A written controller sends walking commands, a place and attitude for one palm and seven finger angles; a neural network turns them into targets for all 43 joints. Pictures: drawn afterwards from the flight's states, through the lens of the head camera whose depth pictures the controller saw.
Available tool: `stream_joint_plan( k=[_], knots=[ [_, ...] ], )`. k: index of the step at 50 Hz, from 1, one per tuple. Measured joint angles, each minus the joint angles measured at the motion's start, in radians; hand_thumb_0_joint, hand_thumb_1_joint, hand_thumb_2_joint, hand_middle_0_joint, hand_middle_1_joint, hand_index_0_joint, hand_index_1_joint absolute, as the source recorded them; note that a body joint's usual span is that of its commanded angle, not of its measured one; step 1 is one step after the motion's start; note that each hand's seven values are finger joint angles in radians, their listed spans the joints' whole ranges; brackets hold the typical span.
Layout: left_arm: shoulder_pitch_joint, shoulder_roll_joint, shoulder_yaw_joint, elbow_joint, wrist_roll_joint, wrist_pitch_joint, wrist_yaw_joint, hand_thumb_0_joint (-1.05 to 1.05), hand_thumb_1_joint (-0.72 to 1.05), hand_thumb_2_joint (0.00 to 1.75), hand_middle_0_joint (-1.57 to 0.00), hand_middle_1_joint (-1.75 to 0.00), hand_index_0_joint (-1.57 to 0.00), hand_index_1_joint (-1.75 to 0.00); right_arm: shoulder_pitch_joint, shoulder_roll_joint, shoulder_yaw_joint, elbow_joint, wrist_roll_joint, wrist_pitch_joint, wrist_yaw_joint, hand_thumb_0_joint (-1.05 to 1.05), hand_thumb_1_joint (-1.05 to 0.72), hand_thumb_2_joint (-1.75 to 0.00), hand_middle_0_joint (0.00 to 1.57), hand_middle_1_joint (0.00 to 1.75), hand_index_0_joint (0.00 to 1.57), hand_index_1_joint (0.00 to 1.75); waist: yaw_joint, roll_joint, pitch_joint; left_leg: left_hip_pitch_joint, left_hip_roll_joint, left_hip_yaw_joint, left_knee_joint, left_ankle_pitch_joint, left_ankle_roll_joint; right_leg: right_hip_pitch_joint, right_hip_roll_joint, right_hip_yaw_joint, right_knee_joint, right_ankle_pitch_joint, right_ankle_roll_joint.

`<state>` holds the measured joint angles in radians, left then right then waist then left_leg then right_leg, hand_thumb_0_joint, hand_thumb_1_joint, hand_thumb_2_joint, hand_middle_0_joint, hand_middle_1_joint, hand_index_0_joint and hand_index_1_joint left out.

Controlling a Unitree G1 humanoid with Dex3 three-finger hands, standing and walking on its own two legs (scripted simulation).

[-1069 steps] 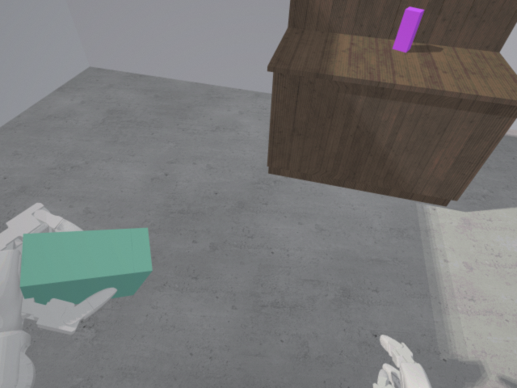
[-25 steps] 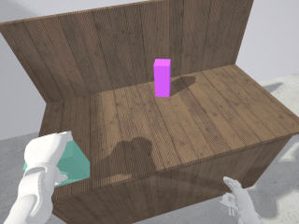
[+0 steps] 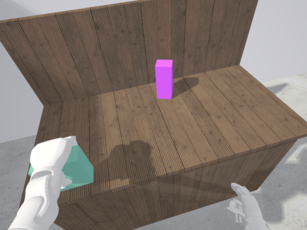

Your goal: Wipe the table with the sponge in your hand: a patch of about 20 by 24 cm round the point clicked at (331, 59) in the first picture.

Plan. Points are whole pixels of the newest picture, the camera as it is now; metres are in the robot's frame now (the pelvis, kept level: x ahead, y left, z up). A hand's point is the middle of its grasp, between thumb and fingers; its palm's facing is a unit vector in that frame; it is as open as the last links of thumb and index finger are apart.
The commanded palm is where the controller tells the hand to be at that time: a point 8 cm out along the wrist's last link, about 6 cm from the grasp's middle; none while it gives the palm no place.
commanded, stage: move the sponge above the wiping area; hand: left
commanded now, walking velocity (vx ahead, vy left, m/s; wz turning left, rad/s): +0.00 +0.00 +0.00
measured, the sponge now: (67, 173) +0.23 +0.29 +0.01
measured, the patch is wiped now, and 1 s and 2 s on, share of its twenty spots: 0.00 0.00 0.00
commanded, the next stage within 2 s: lower the sponge onto the table in 1.12 s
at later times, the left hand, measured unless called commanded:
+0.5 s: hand (68, 161) +0.26 +0.30 +0.03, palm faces -0.06 -0.08 -0.99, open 9.3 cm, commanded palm +0.24 +0.29 +0.10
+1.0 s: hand (71, 162) +0.26 +0.29 +0.03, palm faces -0.05 -0.10 -0.99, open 9.3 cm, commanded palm +0.23 +0.28 +0.10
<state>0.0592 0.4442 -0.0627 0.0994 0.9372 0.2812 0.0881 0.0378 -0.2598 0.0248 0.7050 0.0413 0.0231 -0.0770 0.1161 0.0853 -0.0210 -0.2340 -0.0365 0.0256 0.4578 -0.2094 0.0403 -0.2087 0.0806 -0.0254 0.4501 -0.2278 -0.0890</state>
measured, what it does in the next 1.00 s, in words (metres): stands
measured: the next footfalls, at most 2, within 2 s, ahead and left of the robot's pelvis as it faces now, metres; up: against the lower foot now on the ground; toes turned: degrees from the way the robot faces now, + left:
none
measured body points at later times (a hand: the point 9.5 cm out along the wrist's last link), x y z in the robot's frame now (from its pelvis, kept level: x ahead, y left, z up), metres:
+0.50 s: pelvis +0.01 +0.01 +0.00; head +0.01 -0.03 +0.45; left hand +0.26 +0.30 +0.09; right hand +0.23 -0.21 -0.10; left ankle +0.02 +0.10 -0.74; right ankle +0.01 -0.06 -0.74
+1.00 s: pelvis +0.01 +0.01 +0.00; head +0.01 -0.02 +0.45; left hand +0.26 +0.29 +0.08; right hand +0.24 -0.20 -0.10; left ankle +0.02 +0.10 -0.74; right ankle +0.01 -0.06 -0.74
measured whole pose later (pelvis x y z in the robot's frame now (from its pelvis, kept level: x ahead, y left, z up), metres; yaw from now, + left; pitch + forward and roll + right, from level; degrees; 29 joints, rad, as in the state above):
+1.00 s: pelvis +0.01 +0.01 +0.00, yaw +1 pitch +1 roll +0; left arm 0.03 0.38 -0.13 0.16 0.96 0.31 0.14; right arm 0.05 -0.26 0.01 0.70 0.05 0.05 -0.06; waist 0.12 0.09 -0.05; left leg -0.26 -0.05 0.02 0.47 -0.23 0.05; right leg -0.23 0.07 -0.03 0.46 -0.25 -0.07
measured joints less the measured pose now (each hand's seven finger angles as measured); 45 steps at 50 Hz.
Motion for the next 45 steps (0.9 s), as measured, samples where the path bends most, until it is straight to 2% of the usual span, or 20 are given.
stream_joint_plan(
  k=[12,24,31,38,45],
  knots=[
    [0.001,-0.023,-0.015,0.02,0.007,0.008,0.018,0.0,-0.43,1.05,-0.8,-1.38,-0.8,-1.38,0.011,-0.004,-0.006,-0.001,0.002,0.01,0.008,0.02,-0.9,-0.89,0.2,0.3,0.21,0.3,-0.004,-0.002,-0.013,-0.012,-0.004,0.003,0.004,-0.007,0.005,-0.013,-0.003,0.004,0.007,-0.008,0.005],
    [-0.06,-0.031,-0.027,0.1,0.019,-0.002,0.037,0.0,-0.43,1.05,-0.8,-1.38,-0.8,-1.38,0.014,0.001,-0.011,0.005,0.007,0.009,0.003,0.01,-0.9,-0.89,0.2,0.3,0.2,0.3,-0.007,-0.008,-0.015,-0.032,-0.008,-0.003,0.012,-0.01,0.008,-0.029,-0.007,-0.001,0.009,-0.01,0.009],
    [-0.072,-0.052,-0.043,0.121,0.026,0.013,0.052,0.0,-0.43,1.05,-0.8,-1.38,-0.8,-1.38,0.021,0.001,-0.013,0.001,0.01,0.017,0.011,0.01,-0.9,-0.89,0.2,0.3,0.21,0.3,-0.013,-0.007,-0.027,-0.041,-0.011,0.0,0.014,-0.014,0.011,-0.04,-0.009,0.002,0.014,-0.015,0.012],
    [-0.047,-0.049,-0.029,0.105,0.024,0.018,0.059,0.0,-0.43,1.05,-0.8,-1.38,-0.8,-1.38,0.021,0.001,-0.012,0.001,0.008,0.028,0.015,0.01,-0.9,-0.89,0.2,0.3,0.21,0.3,-0.016,-0.011,-0.025,-0.035,-0.009,0.005,0.012,-0.018,0.012,-0.035,-0.008,0.009,0.012,-0.016,0.013],
    [-0.035,-0.05,-0.048,0.074,0.018,0.035,0.058,0.0,-0.43,1.05,-0.8,-1.38,-0.8,-1.38,0.022,-0.009,-0.02,0.0,0.01,0.023,0.017,0.01,-0.9,-0.89,0.2,0.3,0.2,0.3,-0.007,-0.002,-0.024,-0.03,-0.014,-0.004,0.012,-0.018,0.014,-0.025,-0.012,0.0,0.008,-0.018,0.016]
  ],
)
